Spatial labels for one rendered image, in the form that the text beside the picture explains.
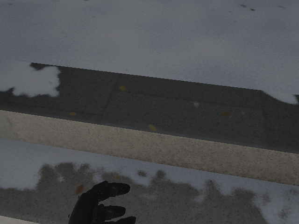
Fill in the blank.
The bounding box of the robot left hand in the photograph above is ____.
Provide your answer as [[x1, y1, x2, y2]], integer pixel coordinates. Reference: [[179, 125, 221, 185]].
[[68, 180, 136, 224]]

